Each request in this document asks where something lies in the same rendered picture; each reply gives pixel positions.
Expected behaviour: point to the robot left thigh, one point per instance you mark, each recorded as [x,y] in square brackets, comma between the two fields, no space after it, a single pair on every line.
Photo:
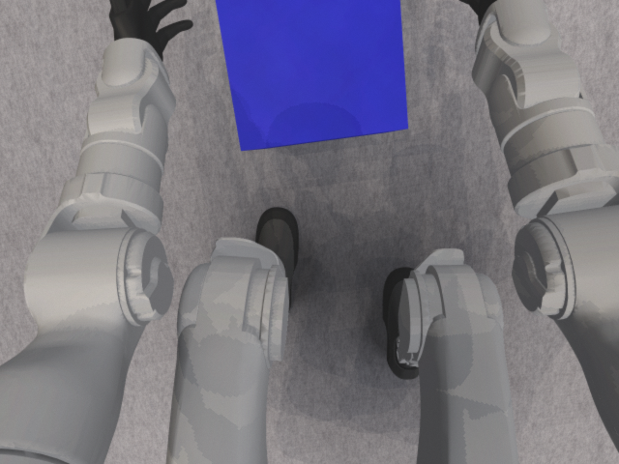
[219,400]

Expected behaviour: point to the left robot upper arm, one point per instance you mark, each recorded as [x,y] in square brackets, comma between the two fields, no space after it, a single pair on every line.
[91,292]

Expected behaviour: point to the right robot foot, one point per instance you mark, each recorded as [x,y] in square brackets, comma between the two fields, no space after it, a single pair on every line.
[391,298]

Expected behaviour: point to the robot right hand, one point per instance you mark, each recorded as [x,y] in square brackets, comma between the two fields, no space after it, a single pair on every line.
[479,7]

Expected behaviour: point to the robot left hand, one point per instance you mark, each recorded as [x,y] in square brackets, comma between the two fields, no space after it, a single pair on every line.
[131,19]

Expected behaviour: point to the right robot forearm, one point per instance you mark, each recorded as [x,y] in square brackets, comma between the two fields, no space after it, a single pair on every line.
[544,123]

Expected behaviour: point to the left robot forearm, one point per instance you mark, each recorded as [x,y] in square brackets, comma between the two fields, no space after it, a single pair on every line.
[121,162]

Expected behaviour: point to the carton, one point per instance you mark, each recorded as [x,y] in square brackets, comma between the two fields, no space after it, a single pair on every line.
[303,71]

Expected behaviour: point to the right robot upper arm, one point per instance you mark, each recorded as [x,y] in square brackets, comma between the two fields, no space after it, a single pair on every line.
[567,267]

